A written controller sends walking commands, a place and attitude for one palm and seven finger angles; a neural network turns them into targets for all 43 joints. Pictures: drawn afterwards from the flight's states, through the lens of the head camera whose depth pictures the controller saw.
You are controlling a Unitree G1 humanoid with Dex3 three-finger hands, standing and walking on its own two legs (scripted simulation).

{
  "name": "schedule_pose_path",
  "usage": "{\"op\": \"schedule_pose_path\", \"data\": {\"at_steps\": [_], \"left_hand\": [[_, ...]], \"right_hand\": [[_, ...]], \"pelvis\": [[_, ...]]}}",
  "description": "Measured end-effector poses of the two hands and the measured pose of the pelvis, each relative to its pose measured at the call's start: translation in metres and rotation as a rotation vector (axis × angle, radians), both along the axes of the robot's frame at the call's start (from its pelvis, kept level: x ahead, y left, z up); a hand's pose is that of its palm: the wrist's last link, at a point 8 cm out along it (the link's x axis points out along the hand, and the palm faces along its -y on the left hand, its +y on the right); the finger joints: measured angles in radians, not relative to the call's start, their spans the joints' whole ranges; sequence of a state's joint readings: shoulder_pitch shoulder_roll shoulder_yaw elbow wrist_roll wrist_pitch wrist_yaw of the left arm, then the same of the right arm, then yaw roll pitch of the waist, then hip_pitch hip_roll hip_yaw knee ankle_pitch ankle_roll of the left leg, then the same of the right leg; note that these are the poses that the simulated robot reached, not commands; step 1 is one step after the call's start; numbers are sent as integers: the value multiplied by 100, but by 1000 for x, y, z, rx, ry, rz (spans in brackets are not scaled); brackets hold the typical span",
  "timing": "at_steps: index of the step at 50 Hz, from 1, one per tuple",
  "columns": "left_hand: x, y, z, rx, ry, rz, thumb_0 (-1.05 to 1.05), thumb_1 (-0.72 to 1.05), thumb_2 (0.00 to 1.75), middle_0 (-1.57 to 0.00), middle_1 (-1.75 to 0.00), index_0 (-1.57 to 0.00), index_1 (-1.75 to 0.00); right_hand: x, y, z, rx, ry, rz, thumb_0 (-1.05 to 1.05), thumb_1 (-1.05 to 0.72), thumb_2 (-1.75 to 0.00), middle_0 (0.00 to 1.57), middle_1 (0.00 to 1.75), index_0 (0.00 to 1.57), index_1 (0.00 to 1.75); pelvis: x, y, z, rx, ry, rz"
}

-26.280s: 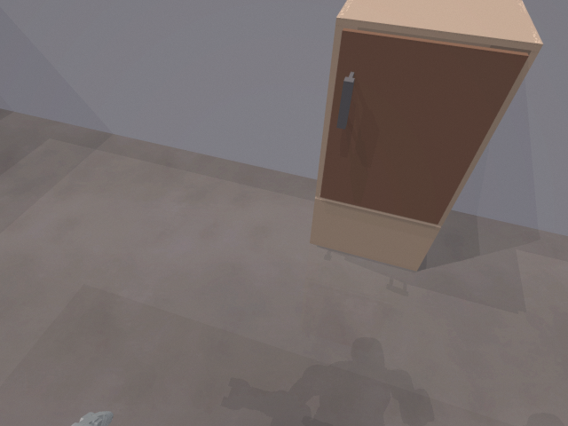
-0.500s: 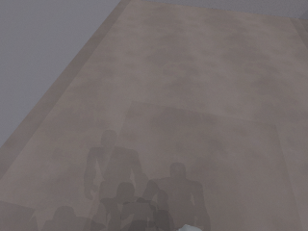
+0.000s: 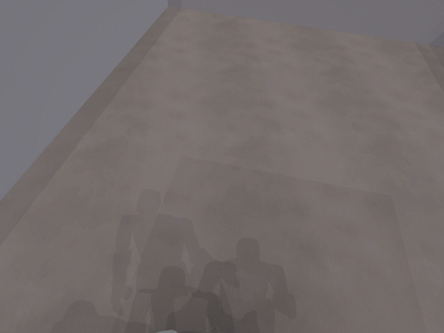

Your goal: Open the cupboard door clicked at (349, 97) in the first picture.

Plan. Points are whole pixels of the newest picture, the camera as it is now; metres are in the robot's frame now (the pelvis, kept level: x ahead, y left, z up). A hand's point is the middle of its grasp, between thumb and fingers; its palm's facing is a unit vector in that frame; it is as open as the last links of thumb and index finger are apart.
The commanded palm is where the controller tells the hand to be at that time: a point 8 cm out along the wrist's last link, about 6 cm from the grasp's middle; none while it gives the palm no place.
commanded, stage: turn to face it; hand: left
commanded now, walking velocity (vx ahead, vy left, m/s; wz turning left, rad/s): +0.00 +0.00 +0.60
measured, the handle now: out of the picture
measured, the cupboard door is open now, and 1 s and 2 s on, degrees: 43 43 43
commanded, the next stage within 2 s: none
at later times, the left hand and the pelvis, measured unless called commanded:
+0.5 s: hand out of the picture +0.08 +0.19 -0.17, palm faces +0.34 -0.91 -0.24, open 7.3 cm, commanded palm none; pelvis +0.10 -0.02 -0.01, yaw +20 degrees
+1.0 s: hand out of the picture +0.08 +0.13 -0.15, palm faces +0.61 -0.76 -0.23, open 7.4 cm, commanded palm none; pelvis +0.15 -0.06 +0.01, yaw +39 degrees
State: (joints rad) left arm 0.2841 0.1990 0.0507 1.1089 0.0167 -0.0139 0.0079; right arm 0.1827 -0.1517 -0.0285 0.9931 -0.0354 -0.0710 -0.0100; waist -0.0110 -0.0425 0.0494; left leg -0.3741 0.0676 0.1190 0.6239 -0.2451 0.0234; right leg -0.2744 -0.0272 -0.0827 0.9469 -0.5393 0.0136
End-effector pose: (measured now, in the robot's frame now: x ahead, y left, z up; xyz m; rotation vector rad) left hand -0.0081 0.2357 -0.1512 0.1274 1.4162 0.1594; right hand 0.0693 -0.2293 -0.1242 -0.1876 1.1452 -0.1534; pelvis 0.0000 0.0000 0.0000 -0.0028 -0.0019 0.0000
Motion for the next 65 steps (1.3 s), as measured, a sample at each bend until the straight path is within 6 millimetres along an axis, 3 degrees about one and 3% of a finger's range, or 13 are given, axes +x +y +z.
{"op": "schedule_pose_path", "data": {"at_steps": [3,8,13,19,25,28,33,38,42,49,55,60,65], "left_hand": [[38,-4,9,9,-71,33,1,92,90,-20,-30,-20,-30],[96,-15,23,46,-240,73,1,91,90,-20,-30,-20,-30],[114,-22,35,80,-284,133,0,91,90,-20,-30,-20,-30],[97,-20,34,86,-223,214,0,91,90,-20,-30,-21,-30],[64,1,9,88,-123,294,0,91,90,-20,-30,-21,-30],[62,10,11,117,-112,337,1,91,90,-20,-30,-20,-30],[77,11,30,152,-182,391,1,91,90,-20,-30,-20,-30],[86,-6,39,205,-241,424,1,91,90,-20,-30,-20,-30],[76,-31,42,206,-210,477,1,91,90,-20,-30,-20,-30],[55,-68,34,122,-150,584,1,91,90,-20,-30,-21,-30],[26,-72,8,88,-111,699,1,91,90,-21,-30,-21,-30],[25,-66,20,131,-128,763,1,91,90,-20,-30,-20,-30],[37,-66,37,199,-183,790,1,91,90,-20,-30,-20,-30]], "right_hand": [[10,0,-2,4,54,26,-1,-92,-90,20,29,20,30],[28,-22,-15,14,153,78,-1,-93,-90,20,30,21,30],[71,-40,-10,3,180,125,0,-92,-90,20,30,20,30],[151,-31,9,-18,93,239,0,-91,-90,20,29,20,30],[222,-2,8,-49,-58,367,0,-91,-90,20,29,20,30],[232,3,11,-62,-61,411,0,-91,-90,20,29,20,30],[237,1,8,-60,12,476,0,-91,-90,20,30,20,30],[252,-10,-8,-27,63,510,0,-90,-90,20,30,21,30],[273,-11,-11,-20,84,543,0,-90,-90,20,30,20,30],[307,20,8,-17,58,647,1,-91,-90,20,29,20,30],[331,58,8,-42,-20,774,0,-91,-90,20,29,20,30],[334,60,12,-62,1,831,0,-90,-90,20,30,20,30],[344,50,3,-52,47,863,0,-90,-90,20,30,21,30]], "pelvis": [[14,-5,5,-1,7,48],[36,-22,2,15,16,123],[60,-33,7,30,12,204],[83,-32,15,54,16,277],[95,-18,-6,13,10,345],[99,-21,-4,6,9,379],[108,-34,4,-12,10,447],[125,-55,-2,0,26,518],[133,-63,2,13,21,573],[147,-61,12,39,34,664],[146,-54,-3,10,28,750],[152,-63,6,-5,21,808],[166,-75,7,-13,18,865]]}}
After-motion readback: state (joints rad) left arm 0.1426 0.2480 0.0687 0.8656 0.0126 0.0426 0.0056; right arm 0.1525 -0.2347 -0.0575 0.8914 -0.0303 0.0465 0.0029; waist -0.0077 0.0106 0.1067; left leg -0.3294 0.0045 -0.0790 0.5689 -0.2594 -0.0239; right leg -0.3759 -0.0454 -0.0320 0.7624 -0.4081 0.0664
